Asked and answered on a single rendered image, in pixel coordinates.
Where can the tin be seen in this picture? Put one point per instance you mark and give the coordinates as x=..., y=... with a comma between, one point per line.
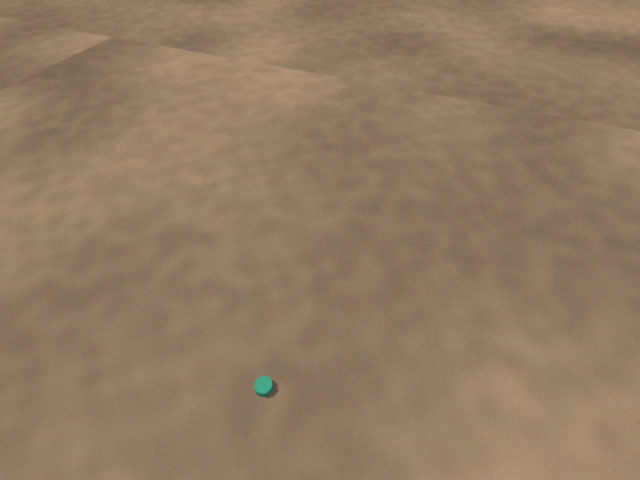
x=263, y=386

